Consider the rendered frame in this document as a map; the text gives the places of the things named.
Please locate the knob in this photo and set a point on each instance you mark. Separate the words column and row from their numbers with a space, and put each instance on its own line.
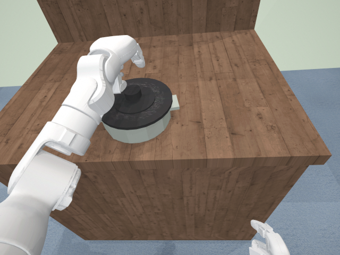
column 132, row 92

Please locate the lid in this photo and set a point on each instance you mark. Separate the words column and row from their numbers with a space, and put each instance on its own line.
column 154, row 104

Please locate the table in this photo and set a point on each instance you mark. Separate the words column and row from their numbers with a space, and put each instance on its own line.
column 229, row 155

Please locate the pot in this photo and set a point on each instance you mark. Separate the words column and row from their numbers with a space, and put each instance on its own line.
column 145, row 133

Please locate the left robot upper arm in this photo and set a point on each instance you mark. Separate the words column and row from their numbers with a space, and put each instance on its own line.
column 47, row 184

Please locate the left robot forearm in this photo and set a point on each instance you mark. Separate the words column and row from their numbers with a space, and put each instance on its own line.
column 91, row 96

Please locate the right robot hand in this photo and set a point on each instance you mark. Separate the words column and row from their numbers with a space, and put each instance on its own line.
column 274, row 243

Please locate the left robot hand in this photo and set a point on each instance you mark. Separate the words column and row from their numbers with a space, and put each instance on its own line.
column 126, row 48

